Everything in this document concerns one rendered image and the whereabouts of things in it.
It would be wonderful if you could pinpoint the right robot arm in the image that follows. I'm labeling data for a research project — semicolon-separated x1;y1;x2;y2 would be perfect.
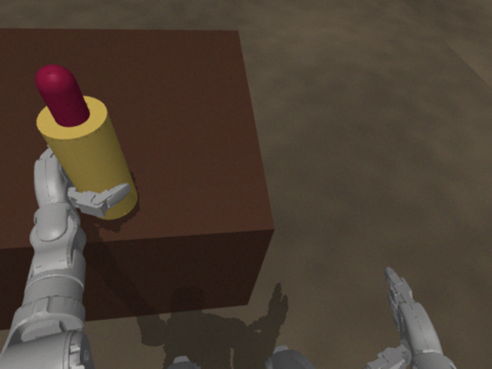
410;353;456;369

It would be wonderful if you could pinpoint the bottle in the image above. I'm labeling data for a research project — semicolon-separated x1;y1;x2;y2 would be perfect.
35;65;138;220

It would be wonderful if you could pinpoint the left robot arm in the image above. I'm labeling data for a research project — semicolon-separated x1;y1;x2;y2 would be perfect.
0;203;95;369

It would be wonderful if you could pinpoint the right robot hand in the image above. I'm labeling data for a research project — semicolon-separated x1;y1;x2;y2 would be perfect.
363;267;444;369

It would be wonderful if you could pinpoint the left robot hand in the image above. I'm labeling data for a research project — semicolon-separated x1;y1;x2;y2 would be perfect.
34;145;131;218

